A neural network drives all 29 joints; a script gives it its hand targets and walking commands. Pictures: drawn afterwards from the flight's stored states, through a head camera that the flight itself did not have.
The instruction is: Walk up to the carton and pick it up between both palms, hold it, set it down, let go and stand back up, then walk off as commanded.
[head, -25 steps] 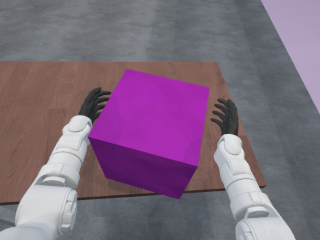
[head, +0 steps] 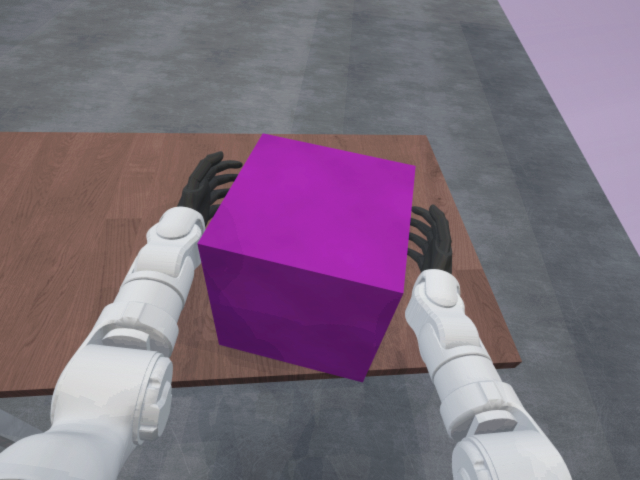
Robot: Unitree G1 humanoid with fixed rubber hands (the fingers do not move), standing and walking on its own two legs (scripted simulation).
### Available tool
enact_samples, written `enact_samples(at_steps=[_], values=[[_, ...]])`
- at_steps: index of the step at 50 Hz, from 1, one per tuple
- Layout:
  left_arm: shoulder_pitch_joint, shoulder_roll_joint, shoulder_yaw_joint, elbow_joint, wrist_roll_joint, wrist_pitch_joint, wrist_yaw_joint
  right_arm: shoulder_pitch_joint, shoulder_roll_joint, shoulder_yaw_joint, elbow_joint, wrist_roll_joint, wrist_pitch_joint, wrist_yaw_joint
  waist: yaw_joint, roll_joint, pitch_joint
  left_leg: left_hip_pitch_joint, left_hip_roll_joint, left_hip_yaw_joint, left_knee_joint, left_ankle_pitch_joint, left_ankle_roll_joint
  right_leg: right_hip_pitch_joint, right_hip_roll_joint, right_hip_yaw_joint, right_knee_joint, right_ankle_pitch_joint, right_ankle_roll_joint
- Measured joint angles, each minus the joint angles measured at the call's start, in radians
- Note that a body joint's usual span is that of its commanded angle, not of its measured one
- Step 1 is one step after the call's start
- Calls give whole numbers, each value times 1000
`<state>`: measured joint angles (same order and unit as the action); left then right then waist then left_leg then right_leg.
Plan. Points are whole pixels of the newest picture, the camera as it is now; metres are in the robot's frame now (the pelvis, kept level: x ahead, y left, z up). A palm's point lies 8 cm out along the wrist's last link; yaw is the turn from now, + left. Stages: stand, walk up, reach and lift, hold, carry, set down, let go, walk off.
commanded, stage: reach and lift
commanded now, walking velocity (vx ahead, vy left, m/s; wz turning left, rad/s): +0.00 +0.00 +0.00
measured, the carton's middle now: (313, 259) +0.39 +0.01 +0.04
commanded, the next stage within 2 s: none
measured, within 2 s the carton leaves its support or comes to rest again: leaves its support in 1.16 s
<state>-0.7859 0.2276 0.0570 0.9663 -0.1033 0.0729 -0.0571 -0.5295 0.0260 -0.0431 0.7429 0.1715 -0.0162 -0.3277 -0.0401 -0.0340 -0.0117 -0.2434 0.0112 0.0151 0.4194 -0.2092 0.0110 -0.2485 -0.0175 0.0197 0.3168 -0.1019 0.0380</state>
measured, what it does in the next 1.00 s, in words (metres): stands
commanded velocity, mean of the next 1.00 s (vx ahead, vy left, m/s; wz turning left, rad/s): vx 0.00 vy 0.00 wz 0.00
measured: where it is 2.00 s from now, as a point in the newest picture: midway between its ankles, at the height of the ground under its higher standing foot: outside the picture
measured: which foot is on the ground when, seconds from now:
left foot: down 0.00-1.00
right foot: down 0.00-1.00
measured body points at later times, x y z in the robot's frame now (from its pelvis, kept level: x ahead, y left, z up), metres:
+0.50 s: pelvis +0.01 +0.00 +0.00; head +0.04 +0.03 +0.45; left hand +0.43 +0.16 +0.06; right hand +0.39 -0.14 +0.07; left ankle +0.01 +0.11 -0.74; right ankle +0.04 -0.15 -0.74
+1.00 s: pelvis +0.01 +0.00 +0.00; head +0.04 +0.03 +0.45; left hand +0.43 +0.16 +0.07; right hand +0.39 -0.14 +0.07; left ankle +0.01 +0.11 -0.74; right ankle +0.04 -0.15 -0.74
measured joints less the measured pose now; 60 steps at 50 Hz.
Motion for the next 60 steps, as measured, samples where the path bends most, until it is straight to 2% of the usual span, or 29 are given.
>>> enact_samples(at_steps=[6, 13, 22, 28, 34, 41, 52, 55, 60], values=[[19, -30, 0, 6, 8, -21, 24, -17, 10, -16, 0, -19, -26, -7, 0, -10, 16, -8, 0, 0, 0, -5, 0, -8, 0, 0, 0, -5, 0], [53, -40, 0, -22, 81, -48, 42, -17, 14, -29, 5, -23, -81, 6, 0, -11, 12, -9, 0, 0, 0, -17, 0, -9, 0, 0, 0, -16, 0], [113, -49, 26, -112, 140, -35, 25, -16, 23, -29, 8, -23, -114, 2, 0, -11, 11, -9, 0, 0, 0, -14, 0, -9, 0, 0, 0, -13, 0], [122, -50, 36, -118, 144, -24, 17, -14, 27, -29, 8, -28, -101, 2, 0, -11, 11, -8, 0, 0, 0, -6, 0, -8, 0, 0, 0, -6, 0], [124, -50, 36, -118, 143, -21, 18, -14, 31, -38, 12, -66, -89, 11, 0, -11, 12, -8, 0, 0, 0, -2, 0, -8, 0, 0, 0, -2, 0], [102, -53, 36, -117, 140, -26, 16, -14, 55, -104, 16, -117, -86, 28, 0, -11, 16, -8, 0, 0, 0, -4, 0, -8, 0, 0, 0, -4, 0], [115, -72, 97, -111, 234, -73, -26, -14, 84, -156, 35, -193, -149, 43, 0, -13, 20, -2, -1, 0, 0, -10, 0, -1, -2, -1, -1, -10, 0], [120, -80, 106, -112, 255, -86, -29, -9, 97, -186, 43, -221, -176, 53, 0, -13, 20, 7, -2, 0, 0, -11, 0, 9, -2, -1, -4, -10, 0], [131, -94, 107, -112, 264, -137, -26, 16, 101, -196, 44, -223, -241, 61, 0, -13, 19, 30, -2, 0, 0, -11, 0, 37, -2, -1, -14, -6, 0]])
